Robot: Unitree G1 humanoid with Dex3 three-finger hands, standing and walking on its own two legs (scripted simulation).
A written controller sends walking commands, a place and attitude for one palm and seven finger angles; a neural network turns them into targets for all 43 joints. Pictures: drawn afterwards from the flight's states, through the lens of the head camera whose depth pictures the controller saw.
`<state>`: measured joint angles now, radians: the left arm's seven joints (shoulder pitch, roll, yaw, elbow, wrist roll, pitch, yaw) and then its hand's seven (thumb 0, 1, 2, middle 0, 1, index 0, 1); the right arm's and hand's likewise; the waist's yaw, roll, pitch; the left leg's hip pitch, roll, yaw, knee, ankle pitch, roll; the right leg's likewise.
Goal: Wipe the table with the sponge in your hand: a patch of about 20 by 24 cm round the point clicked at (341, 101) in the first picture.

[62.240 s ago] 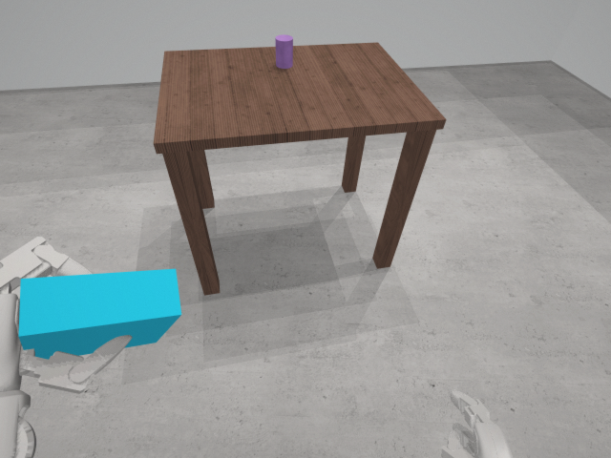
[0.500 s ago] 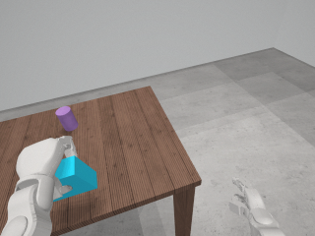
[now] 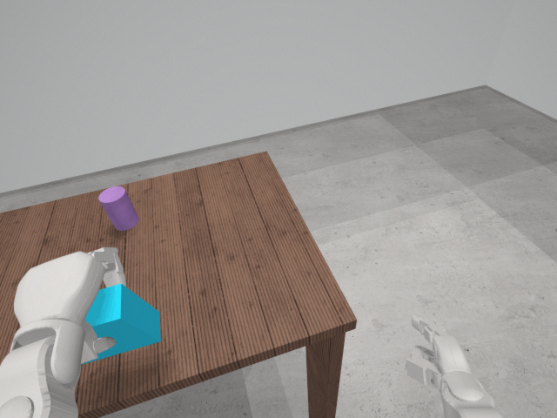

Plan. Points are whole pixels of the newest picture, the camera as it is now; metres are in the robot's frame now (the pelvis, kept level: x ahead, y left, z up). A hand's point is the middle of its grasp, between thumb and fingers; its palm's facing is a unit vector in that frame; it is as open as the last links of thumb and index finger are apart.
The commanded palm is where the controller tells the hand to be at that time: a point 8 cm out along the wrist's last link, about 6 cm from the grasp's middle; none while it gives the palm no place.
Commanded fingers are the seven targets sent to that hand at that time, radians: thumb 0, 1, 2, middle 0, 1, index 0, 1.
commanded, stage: bring the sponge back beside the body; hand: left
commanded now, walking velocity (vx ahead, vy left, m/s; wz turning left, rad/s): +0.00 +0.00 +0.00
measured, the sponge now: (106, 331) +0.19 +0.29 +0.05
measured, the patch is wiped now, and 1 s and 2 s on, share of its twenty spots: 0.95 0.95 0.95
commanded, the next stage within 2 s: step back with the hand held close in 0.46 s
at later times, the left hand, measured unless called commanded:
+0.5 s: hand (85, 308) +0.19 +0.29 +0.12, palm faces +0.09 -0.12 -0.99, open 8.9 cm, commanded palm +0.15 +0.29 +0.19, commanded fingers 0.00 0.10 1.30 -1.20 -1.60 -1.20 -1.60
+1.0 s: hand (74, 287) +0.19 +0.28 +0.16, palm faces +0.33 -0.82 -0.47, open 8.9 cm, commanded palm +0.14 +0.31 +0.17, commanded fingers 0.00 0.10 1.30 -1.20 -1.60 -1.20 -1.60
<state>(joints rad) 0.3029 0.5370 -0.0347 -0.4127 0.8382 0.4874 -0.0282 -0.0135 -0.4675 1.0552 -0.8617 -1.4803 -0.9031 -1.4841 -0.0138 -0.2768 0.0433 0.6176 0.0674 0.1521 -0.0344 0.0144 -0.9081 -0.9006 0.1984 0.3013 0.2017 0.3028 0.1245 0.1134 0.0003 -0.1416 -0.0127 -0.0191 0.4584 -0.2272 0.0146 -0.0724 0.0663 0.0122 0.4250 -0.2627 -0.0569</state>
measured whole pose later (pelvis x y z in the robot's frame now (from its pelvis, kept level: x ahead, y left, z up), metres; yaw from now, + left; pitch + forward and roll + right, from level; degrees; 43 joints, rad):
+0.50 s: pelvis +0.00 +0.01 +0.00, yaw +0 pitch -5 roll +0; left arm 0.32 0.54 -0.03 -0.41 0.84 0.47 -0.02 -0.01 -0.47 1.06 -0.86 -1.48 -0.90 -1.48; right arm -0.01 -0.27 0.04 0.62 0.07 0.15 -0.03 0.01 -0.91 -0.90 0.20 0.30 0.20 0.30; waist 0.13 0.12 0.00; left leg -0.14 -0.02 -0.02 0.46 -0.22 0.02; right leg -0.07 0.06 0.01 0.42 -0.26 -0.05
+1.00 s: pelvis -0.02 +0.03 -0.01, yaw +1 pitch +1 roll -2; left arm 0.54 0.46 0.38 -0.59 -0.09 -0.04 0.11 -0.01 -0.47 1.04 -0.87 -1.50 -0.92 -1.50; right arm 0.25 -0.24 0.00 0.58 0.04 0.07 -0.06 0.01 -0.91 -0.90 0.20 0.30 0.20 0.30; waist -0.01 0.02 -0.03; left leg -0.37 -0.04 -0.02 0.61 -0.26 0.06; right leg -0.29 0.04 0.01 0.55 -0.29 0.00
